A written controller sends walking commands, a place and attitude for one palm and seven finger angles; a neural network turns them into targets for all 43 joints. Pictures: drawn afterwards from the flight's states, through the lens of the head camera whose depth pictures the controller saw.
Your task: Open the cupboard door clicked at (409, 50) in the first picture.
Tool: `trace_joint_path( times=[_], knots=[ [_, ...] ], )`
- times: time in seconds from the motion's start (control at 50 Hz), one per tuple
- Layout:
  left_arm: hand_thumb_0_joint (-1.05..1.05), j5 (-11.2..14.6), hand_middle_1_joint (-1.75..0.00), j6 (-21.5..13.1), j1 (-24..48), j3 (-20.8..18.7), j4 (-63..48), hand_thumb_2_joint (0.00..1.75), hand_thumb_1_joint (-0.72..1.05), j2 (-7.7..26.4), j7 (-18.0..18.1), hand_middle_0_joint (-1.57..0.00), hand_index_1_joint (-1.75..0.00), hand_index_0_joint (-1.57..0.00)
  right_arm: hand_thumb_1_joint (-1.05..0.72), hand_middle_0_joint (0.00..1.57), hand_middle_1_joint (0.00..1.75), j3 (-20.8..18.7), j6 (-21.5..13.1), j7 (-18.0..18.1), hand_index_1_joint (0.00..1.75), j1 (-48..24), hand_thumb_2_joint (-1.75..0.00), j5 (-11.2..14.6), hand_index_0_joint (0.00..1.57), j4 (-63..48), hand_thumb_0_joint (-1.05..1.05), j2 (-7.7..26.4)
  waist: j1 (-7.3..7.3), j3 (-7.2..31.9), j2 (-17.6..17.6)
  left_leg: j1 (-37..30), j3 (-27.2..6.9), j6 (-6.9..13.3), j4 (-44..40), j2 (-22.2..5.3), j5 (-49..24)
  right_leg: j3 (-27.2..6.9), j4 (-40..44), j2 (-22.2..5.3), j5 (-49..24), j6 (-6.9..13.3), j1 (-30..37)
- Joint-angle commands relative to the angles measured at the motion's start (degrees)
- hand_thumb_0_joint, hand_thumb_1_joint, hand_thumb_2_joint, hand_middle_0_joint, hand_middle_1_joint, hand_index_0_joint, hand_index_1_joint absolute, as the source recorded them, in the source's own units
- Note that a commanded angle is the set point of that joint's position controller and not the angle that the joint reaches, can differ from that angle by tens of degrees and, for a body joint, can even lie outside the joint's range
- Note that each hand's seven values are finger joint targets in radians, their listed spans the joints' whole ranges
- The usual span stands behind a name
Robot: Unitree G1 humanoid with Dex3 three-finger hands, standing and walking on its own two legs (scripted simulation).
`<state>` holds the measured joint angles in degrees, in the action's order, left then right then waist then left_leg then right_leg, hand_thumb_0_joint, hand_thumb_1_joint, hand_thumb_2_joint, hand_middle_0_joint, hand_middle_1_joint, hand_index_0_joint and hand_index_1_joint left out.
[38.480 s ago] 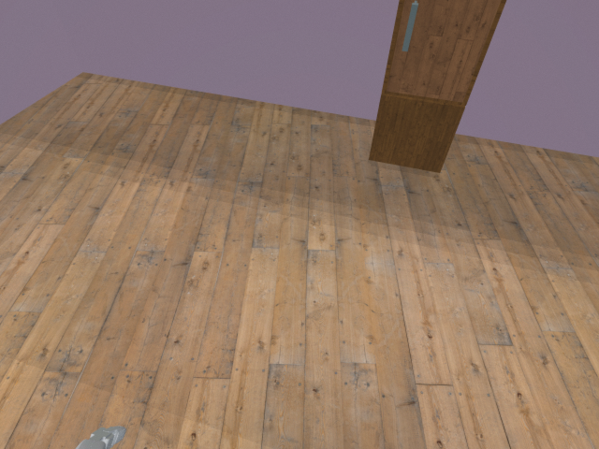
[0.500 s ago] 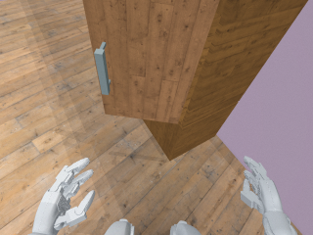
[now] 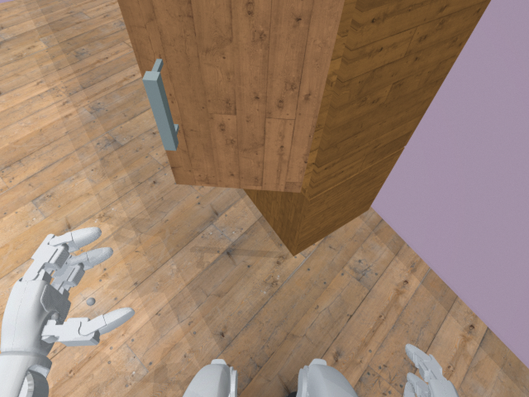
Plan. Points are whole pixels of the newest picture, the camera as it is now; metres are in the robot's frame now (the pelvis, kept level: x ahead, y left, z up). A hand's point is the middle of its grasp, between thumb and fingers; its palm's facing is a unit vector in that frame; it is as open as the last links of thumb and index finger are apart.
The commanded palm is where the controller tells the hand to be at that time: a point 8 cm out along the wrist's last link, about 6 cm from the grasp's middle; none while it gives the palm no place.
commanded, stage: raise the hand with hooked fingers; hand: left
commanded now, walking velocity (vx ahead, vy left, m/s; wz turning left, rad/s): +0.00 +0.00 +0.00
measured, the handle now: (165, 107) +0.61 +0.22 +0.04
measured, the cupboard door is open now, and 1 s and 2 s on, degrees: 53 53 53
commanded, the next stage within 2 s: move the hooked fingers beside the handle in 1.16 s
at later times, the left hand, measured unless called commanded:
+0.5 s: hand (74, 278) +0.27 +0.28 +0.04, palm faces -0.02 -1.00 -0.04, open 13.9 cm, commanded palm +0.25 +0.33 +0.05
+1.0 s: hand (63, 257) +0.29 +0.29 +0.05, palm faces -0.01 -1.00 -0.05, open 14.0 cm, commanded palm +0.26 +0.34 +0.05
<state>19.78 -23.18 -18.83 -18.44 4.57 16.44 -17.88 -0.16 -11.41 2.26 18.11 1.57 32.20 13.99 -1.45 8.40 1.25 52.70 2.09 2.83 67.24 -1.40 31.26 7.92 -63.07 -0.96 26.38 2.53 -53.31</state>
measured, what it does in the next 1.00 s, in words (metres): stands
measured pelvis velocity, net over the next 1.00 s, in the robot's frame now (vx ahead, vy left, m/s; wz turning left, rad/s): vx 0.00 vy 0.02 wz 0.00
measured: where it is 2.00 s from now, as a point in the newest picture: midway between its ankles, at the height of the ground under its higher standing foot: outside the picture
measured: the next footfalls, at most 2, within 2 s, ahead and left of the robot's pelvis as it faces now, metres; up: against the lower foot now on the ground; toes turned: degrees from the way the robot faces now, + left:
none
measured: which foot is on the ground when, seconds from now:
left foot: down 0.00-1.00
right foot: down 0.00-1.00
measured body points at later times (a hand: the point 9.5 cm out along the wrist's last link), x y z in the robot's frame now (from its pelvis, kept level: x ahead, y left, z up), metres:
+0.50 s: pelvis +0.01 +0.02 +0.01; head +0.09 +0.04 +0.45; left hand +0.26 +0.33 +0.04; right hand +0.19 -0.22 -0.06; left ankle +0.01 +0.09 -0.65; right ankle +0.04 -0.10 -0.65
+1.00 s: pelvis +0.00 +0.02 +0.01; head +0.09 +0.05 +0.45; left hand +0.29 +0.34 +0.06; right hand +0.15 -0.24 -0.07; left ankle +0.01 +0.09 -0.65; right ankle +0.04 -0.10 -0.65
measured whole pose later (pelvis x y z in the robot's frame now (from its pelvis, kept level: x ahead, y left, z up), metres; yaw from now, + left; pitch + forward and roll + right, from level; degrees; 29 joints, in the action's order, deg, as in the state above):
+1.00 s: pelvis +0.00 +0.02 +0.01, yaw +0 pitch +17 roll -4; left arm 21.0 -22.7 -0.4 -24.8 23.3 23.9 -30.3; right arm 1.5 -10.8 1.8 17.0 1.7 30.0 16.4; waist -1.8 6.8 0.3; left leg 51.1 2.4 4.2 64.9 -0.7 30.5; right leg 7.3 -59.6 -1.1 24.8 0.9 -51.1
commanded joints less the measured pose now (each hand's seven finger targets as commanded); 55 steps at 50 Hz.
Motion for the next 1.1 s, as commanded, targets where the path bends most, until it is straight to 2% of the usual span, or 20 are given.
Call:
trace_joint_path(
  times=[0.0,0.06,0.12,0.2,0.28,0.32,0.34,0.4,0.48,0.5,0.52,0.56,0.6,0.64,0.68,0.7,0.78,0.88,0.96,1.08],
  knots=[
    [0.00,-1.2,-1.02,-6.5,9.6,2.3,-2.6,0.42,-0.22,6.6,-3.8,-0.28,-1.02,-0.28,-0.90,0.20,0.30,-2.8,-4.3,0.7,0.30,-4.9,-0.90,0.7,0.20,-8.9,0.00,9.6,-2.34,5.7,-0.9,-0.4,-5.0,-1.2,-9.3,1.6,-5.3,-7.3,9.7,1.0,5.4,-1.0,5.8],
    [0.00,-0.5,-1.07,-5.8,11.2,-1.1,-3.3,0.39,-0.29,12.4,-7.6,-0.29,-1.07,-0.29,-0.90,0.20,0.30,-3.0,-5.0,1.4,0.30,-3.8,-0.90,1.4,0.20,-9.6,0.00,10.8,-0.48,10.6,1.9,-3.6,-5.2,-1.1,-11.2,1.6,-6.3,-7.7,10.4,0.8,3.9,-0.8,9.4],
    [0.00,1.7,-1.11,-5.1,13.2,-7.2,-7.2,0.36,-0.36,17.7,-8.3,-0.29,-1.11,-0.29,-0.90,0.20,0.30,-2.7,-5.0,1.7,0.30,-3.6,-0.90,1.1,0.20,-10.2,0.00,10.6,1.96,16.2,4.4,-7.7,-5.4,-1.3,-12.5,1.5,-12.0,-6.8,9.2,1.3,-1.9,-0.4,14.0],
    [0.00,3.3,-1.17,-5.4,11.2,-10.3,-6.7,0.32,-0.45,17.3,-5.1,-0.30,-1.17,-0.30,-0.90,0.20,0.30,-2.3,-4.7,1.2,0.30,-3.6,-0.90,0.5,0.20,-10.2,0.00,9.6,3.32,15.8,6.4,-10.6,-5.7,-2.6,-13.3,1.4,-20.4,-4.3,7.3,2.1,-9.2,-0.1,15.2],
    [0.00,1.7,-1.20,-3.2,11.4,-5.5,0.3,0.30,-0.50,12.2,-5.2,-0.30,-1.20,-0.30,-0.90,0.20,0.30,-2.3,-3.6,0.2,0.30,-3.5,-0.90,0.5,0.20,-9.8,0.00,10.1,0.85,10.4,5.5,-9.7,-5.6,-2.9,-13.5,1.2,-18.1,-3.3,8.1,2.0,-8.2,-0.7,10.7],
    [0.00,1.0,-1.20,-1.1,14.0,-4.1,4.7,0.30,-0.50,12.1,-7.5,-0.30,-1.20,-0.30,-0.90,0.20,0.30,-2.3,-3.0,0.3,0.30,-2.6,-0.90,0.8,0.20,-10.0,0.00,11.0,-0.43,8.7,2.0,-8.4,-5.7,-2.7,-13.3,1.0,-17.0,-3.4,8.6,2.3,-8.3,-0.8,10.0],
    [0.00,0.7,-1.20,-0.5,16.1,-3.5,4.8,0.30,-0.50,12.8,-8.7,-0.30,-1.20,-0.30,-0.90,0.20,0.30,-2.3,-2.9,0.5,0.30,-2.6,-0.90,1.0,0.20,-10.3,0.00,11.5,-0.86,9.0,2.3,-8.1,-5.7,-2.5,-13.2,1.0,-15.6,-3.7,8.9,2.2,-7.4,-0.9,9.7],
    [0.00,1.3,-1.20,0.2,23.3,-5.3,4.6,0.30,-0.50,16.1,-11.2,-0.30,-1.20,-0.30,-0.90,0.20,0.30,-2.0,-3.1,1.1,0.30,-2.6,-0.90,1.0,0.20,-10.6,0.00,11.7,-0.91,10.6,2.6,-8.8,-6.1,-2.4,-13.0,1.2,-15.6,-4.1,8.8,2.4,-7.4,-0.4,10.4],
    [0.00,2.5,-1.20,-3.0,26.1,-10.9,0.2,0.30,-0.50,21.2,-11.5,-0.30,-1.20,-0.30,-0.90,0.20,0.30,-2.0,-3.8,1.5,0.30,-2.2,-0.90,0.6,0.20,-10.0,0.00,11.2,1.33,18.6,4.3,-14.4,-6.9,-3.4,-12.9,0.7,-24.7,-4.0,7.5,2.4,-12.1,-0.3,13.4],
    [0.00,2.7,-1.20,-3.6,26.5,-12.1,0.3,0.30,-0.50,22.8,-11.4,-0.30,-1.20,-0.30,-0.90,0.20,0.30,-1.8,-3.9,1.4,0.30,-2.1,-0.90,0.3,0.20,-9.6,0.00,11.2,1.93,18.6,7.9,-15.7,-7.0,-4.2,-12.4,0.7,-27.9,-3.9,6.7,2.7,-13.2,0.2,12.3],
    [0.00,2.7,-1.20,-4.1,26.3,-12.2,-0.3,0.30,-0.50,22.5,-11.3,-0.30,-1.20,-0.30,-0.90,0.20,0.30,-1.8,-3.9,1.1,0.30,-1.8,-0.90,0.2,0.20,-9.2,0.00,10.9,2.14,19.9,8.8,-18.1,-7.5,-4.9,-12.8,0.4,-31.0,-3.6,6.6,2.5,-13.6,0.0,11.7],
    [0.00,2.6,-1.20,-4.0,24.8,-11.5,3.1,0.30,-0.50,21.2,-11.2,-0.30,-1.20,-0.30,-0.90,0.20,0.30,-1.8,-3.7,0.9,0.30,-2.0,-0.90,0.3,0.20,-8.6,0.00,10.9,1.82,17.3,8.6,-17.6,-7.6,-5.1,-13.1,0.1,-30.3,-3.3,7.0,2.4,-12.3,-0.2,10.5],
    [0.00,2.8,-1.20,-2.3,24.4,-11.5,7.9,0.30,-0.50,20.9,-12.2,-0.30,-1.20,-0.30,-0.90,0.20,0.30,-2.0,-3.1,0.9,0.30,-1.6,-0.90,0.5,0.20,-8.7,0.00,11.5,1.17,15.7,4.8,-14.8,-7.5,-4.5,-13.2,0.2,-28.2,-3.0,7.2,2.7,-11.8,-0.3,10.5],
    [0.00,2.6,-1.20,0.0,25.7,-11.0,11.9,0.30,-0.50,20.9,-13.5,-0.30,-1.20,-0.30,-0.90,0.20,0.30,-2.0,-2.4,0.9,0.30,-1.7,-0.90,0.9,0.20,-8.6,0.00,11.9,0.81,13.8,5.1,-13.1,-6.8,-4.2,-13.9,0.4,-24.5,-3.1,8.2,2.4,-10.3,-0.5,10.1],
    [0.00,3.0,-1.20,1.9,25.1,-9.5,13.2,0.30,-0.50,19.3,-14.8,-0.30,-1.20,-0.30,-0.90,0.20,0.30,-2.1,-2.1,1.0,0.30,-1.7,-0.90,1.3,0.20,-9.6,0.00,12.2,0.59,13.3,2.9,-12.0,-6.8,-3.6,-14.8,0.7,-21.0,-3.1,9.1,2.3,-8.9,-0.6,10.7],
    [0.00,3.4,-1.20,2.1,25.5,-8.8,12.0,0.30,-0.50,18.7,-15.4,-0.30,-1.20,-0.30,-0.90,0.20,0.30,-2.1,-2.3,1.0,0.30,-1.8,-0.90,1.4,0.20,-10.1,0.00,12.2,0.91,14.4,3.9,-12.9,-7.0,-3.7,-14.7,0.7,-22.9,-3.2,8.9,2.4,-9.7,-0.3,11.2],
    [0.00,3.1,-1.20,-0.1,25.7,-10.7,6.6,0.30,-0.50,21.5,-14.2,-0.30,-1.20,-0.30,-0.90,0.20,0.30,-2.6,-2.6,0.4,0.30,-0.7,-0.90,0.8,0.20,-10.2,0.00,12.2,1.30,17.9,4.2,-16.0,-7.2,-4.0,-14.3,0.3,-27.0,-3.4,8.9,2.4,-11.2,-0.6,11.3],
    [0.00,2.9,-1.20,-3.7,26.1,-12.6,7.3,0.30,-0.50,22.2,-11.5,-0.30,-1.20,-0.30,-0.90,0.20,0.30,-2.4,-2.3,0.1,0.30,-1.2,-0.90,0.4,0.20,-9.6,0.00,11.8,1.34,14.4,5.2,-13.9,-7.6,-4.5,-14.9,0.4,-22.8,-3.2,8.2,2.5,-8.1,-0.2,9.9],
    [0.00,2.4,-1.20,-2.8,26.2,-11.5,8.4,0.30,-0.50,21.7,-12.0,-0.30,-1.20,-0.30,-0.90,0.20,0.30,-2.2,-1.8,0.3,0.30,-1.4,-0.90,0.8,0.20,-9.9,0.00,11.8,1.22,14.3,7.3,-13.6,-7.1,-4.1,-15.7,0.6,-19.7,-3.5,8.9,2.3,-7.0,-0.2,10.5],
    [0.00,2.7,-1.20,-1.8,26.3,-10.9,6.7,0.30,-0.50,22.0,-13.1,-0.30,-1.20,-0.30,-0.90,0.20,0.30,-2.1,-2.1,0.6,0.30,-1.4,-0.90,0.8,0.20,-10.1,0.00,11.7,0.73,15.2,5.5,-13.6,-6.8,-3.3,-15.2,0.7,-20.2,-3.9,9.8,2.4,-8.4,-0.4,12.1]
  ],
)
